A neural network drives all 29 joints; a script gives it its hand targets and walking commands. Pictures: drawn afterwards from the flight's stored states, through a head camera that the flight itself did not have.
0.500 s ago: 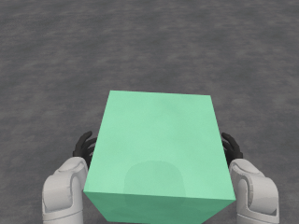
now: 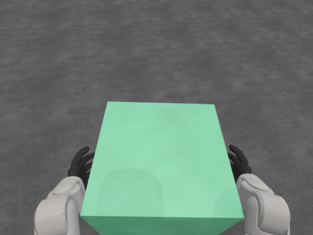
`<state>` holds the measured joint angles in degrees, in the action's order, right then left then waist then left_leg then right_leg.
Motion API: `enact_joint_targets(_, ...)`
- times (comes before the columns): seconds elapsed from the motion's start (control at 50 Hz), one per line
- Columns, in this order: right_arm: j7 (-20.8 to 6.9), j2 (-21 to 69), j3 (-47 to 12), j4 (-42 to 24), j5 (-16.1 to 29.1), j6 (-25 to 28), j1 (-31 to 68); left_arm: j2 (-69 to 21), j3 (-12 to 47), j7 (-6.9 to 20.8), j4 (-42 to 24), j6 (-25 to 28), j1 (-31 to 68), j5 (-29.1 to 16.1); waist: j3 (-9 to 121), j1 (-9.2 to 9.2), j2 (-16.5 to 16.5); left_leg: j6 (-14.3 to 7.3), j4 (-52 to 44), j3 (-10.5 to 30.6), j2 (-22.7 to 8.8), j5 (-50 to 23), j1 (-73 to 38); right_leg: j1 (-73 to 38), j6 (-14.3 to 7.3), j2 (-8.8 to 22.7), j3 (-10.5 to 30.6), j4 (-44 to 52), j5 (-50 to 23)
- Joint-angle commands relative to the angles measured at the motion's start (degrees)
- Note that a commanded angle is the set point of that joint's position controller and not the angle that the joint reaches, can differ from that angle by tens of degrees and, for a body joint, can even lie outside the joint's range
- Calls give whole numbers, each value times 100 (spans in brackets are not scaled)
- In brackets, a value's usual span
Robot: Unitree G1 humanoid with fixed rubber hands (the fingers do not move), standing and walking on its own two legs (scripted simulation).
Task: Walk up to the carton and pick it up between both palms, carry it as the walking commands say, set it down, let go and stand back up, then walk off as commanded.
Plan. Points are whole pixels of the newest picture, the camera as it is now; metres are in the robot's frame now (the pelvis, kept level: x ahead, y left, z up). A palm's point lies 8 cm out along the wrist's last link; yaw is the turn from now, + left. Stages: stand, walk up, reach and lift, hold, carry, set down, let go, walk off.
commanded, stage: carry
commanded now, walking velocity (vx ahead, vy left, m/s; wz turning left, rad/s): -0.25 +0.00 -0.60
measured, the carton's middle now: (158, 176) +0.28 +0.01 -0.01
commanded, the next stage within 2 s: none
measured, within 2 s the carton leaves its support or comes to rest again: neither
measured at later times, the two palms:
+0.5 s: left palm out of the picture +0.11 +0.04 +0.07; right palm out of the picture +0.00 -0.30 +0.07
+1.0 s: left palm out of the picture +0.02 +0.04 +0.07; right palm out of the picture -0.11 -0.29 +0.07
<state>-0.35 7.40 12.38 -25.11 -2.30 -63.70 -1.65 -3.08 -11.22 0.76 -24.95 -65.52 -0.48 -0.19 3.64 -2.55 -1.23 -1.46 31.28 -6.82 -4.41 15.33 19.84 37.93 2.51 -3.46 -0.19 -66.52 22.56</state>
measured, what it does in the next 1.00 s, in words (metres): walks backwards, turning right: right foot, then left foot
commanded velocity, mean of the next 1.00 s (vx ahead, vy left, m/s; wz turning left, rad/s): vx -0.07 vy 0.00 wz -0.18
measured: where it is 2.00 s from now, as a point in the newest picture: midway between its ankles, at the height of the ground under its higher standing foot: outside the picture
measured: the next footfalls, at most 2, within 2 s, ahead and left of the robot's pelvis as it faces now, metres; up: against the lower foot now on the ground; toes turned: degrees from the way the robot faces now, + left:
right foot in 0.22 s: -0.09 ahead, -0.16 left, +0.00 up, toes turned -16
left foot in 0.60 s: -0.18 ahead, +0.06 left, +0.00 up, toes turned -12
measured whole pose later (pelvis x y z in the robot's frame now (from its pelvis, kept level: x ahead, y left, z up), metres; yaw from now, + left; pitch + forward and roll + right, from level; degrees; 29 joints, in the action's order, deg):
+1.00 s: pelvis -0.28 -0.03 +0.00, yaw -19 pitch +4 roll -1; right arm -0.6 3.7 12.9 -19.9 -3.0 -64.5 2.6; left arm -4.2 -10.8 0.7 -17.7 -64.9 4.9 2.3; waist 7.6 1.7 0.5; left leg 0.4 30.9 -5.9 -4.2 13.4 21.6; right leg 18.2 0.6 1.4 -4.2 -28.8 14.8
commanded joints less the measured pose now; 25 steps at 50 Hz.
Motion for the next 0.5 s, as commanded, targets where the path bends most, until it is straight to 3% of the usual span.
enact_joint_targets(0.0, -940, 3654, -4322, -733, 1519, -88, 2588, -4215, 4630, 1007, -656, 121, 2956, -1709, 1029, 163, 971, -420, -719, 132, -1331, -2853, -664, -326, 130, 202, -246, 147, 241)
enact_joint_targets(0.1, -925, 3622, -4135, -407, 1249, -197, 2090, -4174, 4523, 968, -357, -53, 2712, -1554, 1568, 431, 1800, -523, -410, 548, -1745, -3609, -1667, -775, 48, 172, -716, 2350, 648)
enact_joint_targets(0.14, -955, 3717, -4195, -323, 1259, -204, 2159, -4286, 4426, 995, -123, -75, 2598, -1456, 1660, 394, 1676, -307, -228, 438, -1748, -3425, -1755, -1158, -30, 209, -806, 3509, -142)
enact_joint_targets(0.16, -985, 3759, -4260, -295, 1294, -189, 2187, -4355, 4394, 1013, -45, -65, 2529, -1408, 1648, 355, 1421, -77, -54, 254, -1650, -2998, -1465, -1641, -65, 340, -785, 4208, -832)
enact_joint_targets(0.18, -1021, 3801, -4363, -334, 1361, -161, 2341, -4402, 4335, 1031, 3, -48, 2485, -1359, 1550, 332, 875, 158, 376, 51, -1444, -2070, -811, -2158, -83, 730, -345, 4565, -996)
enact_joint_targets(0.2, -1039, 3778, -4437, -356, 1425, -137, 2491, -4408, 4265, 1056, 44, -31, 2412, -1336, 1448, 290, -88, 464, 888, -35, -1147, 90, 502, -2859, -236, 1561, 726, 4714, -2112)
enact_joint_targets(0.22, -1066, 3904, -4638, -628, 1590, -152, 2863, -4344, 4197, 1056, 101, 49, 2331, -1195, 1131, 189, -1993, 818, 1720, -246, -238, 2109, 1985, -3109, -1038, 2736, 2174, 4520, -4717)
enact_joint_targets(0.24, -1110, 4078, -4787, -649, 1784, -107, 3241, -4357, 4267, 1045, -234, 79, 2669, -1315, 1114, 201, -1503, 862, 2869, 307, -258, 2264, 1855, -2836, -1214, 2640, 1751, 4254, -5619)
enact_joint_targets(0.28, -1175, 4329, -4963, -654, 2069, -52, 3311, -4347, 4217, 983, -397, 124, 2549, -1175, 1190, 202, -832, 822, 3549, 547, -114, 1234, 1625, -2457, -972, 2073, 916, 4277, -3863)
enact_joint_targets(0.32, -1164, 4362, -4967, -782, 2194, -36, 3343, -4337, 4149, 906, -645, 159, 2573, -1139, 1323, 233, -793, 789, 3848, 493, 28, 633, 1594, -2404, -905, 1722, 639, 4315, -2798)
enact_joint_targets(0.4, -1085, 4014, -4980, -903, 2205, -76, 3269, -4061, 4058, 831, -681, 154, 2278, -985, 1343, 215, -828, 725, 2801, 378, 237, 956, 1274, -2508, -900, 1670, 1119, 4741, -1287)
enact_joint_targets(0.48, -1055, 3855, -4827, -639, 2068, -136, 2863, -3962, 4179, 857, -610, 106, 2172, -1071, 1539, 207, -975, 545, 1435, 308, 460, 1589, 773, -2661, -1041, 1797, 1654, 4907, -1234)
